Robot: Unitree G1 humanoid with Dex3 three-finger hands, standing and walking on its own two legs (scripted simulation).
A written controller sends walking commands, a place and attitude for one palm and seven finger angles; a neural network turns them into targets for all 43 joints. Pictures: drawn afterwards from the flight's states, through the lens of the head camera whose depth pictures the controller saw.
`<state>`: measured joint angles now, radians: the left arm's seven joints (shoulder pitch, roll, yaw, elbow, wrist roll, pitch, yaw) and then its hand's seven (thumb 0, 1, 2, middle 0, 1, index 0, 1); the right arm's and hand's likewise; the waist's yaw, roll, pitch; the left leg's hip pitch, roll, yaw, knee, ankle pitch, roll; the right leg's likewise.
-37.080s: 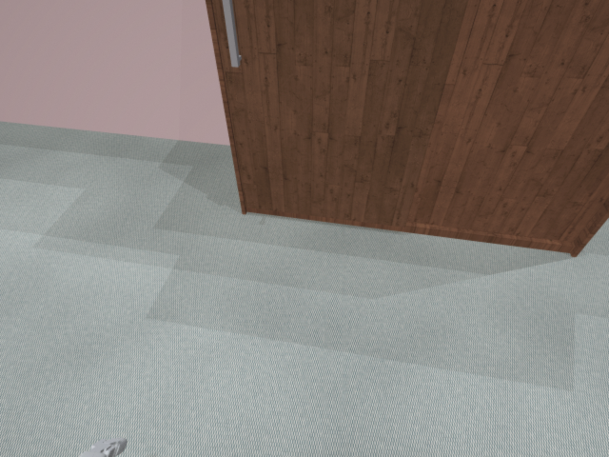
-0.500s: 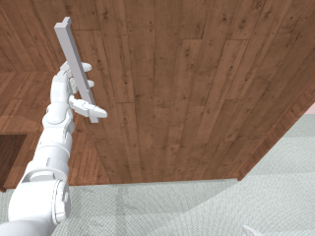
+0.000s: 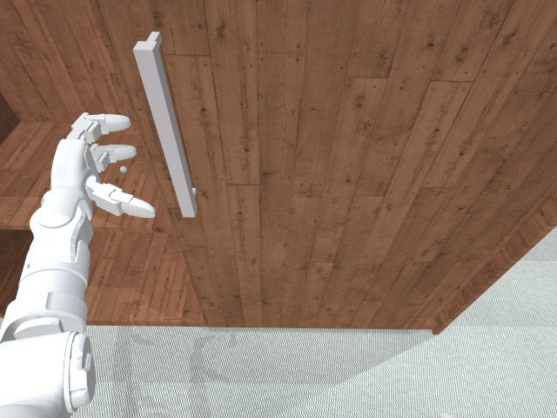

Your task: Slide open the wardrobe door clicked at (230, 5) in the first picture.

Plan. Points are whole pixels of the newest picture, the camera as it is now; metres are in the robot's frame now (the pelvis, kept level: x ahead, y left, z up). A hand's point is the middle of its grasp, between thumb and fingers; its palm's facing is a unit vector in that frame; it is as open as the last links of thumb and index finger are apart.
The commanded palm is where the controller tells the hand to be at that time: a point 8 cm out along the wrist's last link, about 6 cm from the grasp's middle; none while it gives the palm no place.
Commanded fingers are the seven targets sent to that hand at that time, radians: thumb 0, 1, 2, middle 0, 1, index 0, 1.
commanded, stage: slip the hand off the handle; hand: left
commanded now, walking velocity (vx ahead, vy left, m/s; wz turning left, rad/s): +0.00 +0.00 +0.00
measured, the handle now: (175, 139) +0.49 +0.19 +0.14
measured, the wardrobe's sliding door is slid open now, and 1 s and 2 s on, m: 0.65 0.65 0.65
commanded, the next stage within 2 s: draw the hand back to the body in 0.60 s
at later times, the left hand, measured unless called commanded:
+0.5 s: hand (103, 230) +0.31 +0.24 +0.13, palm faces +0.20 -0.97 -0.12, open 14.7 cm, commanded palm +0.28 +0.28 +0.13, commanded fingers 0.00 -0.55 0.20 -0.25 -1.15 -0.25 -1.15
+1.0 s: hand (75, 253) +0.26 +0.24 +0.15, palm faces +0.08 -1.00 -0.02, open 14.7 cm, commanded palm +0.23 +0.28 +0.15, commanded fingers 0.00 -0.55 0.20 -0.25 -1.15 -0.25 -1.15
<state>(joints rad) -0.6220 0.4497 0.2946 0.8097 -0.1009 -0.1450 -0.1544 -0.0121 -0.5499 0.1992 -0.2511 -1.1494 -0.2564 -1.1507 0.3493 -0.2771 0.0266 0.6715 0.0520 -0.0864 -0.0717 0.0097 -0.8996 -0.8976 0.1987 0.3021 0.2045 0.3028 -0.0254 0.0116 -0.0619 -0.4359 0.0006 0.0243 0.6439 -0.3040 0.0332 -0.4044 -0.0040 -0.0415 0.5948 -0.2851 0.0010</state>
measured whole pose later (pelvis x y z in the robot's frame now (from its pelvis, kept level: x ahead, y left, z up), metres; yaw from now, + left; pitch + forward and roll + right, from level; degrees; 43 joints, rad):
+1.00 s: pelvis -0.01 -0.02 +0.00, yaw +0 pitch -1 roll +0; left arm -0.04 0.41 0.41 0.21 -0.36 0.04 -0.40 -0.01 -0.55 0.20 -0.25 -1.15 -0.25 -1.15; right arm 0.28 -0.28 0.06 0.61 0.07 -0.23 -0.12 0.01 -0.90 -0.90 0.20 0.30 0.20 0.30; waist 0.04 0.05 -0.06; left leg -0.29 0.02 0.02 0.60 -0.29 0.00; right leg -0.27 0.02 -0.05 0.58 -0.29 -0.03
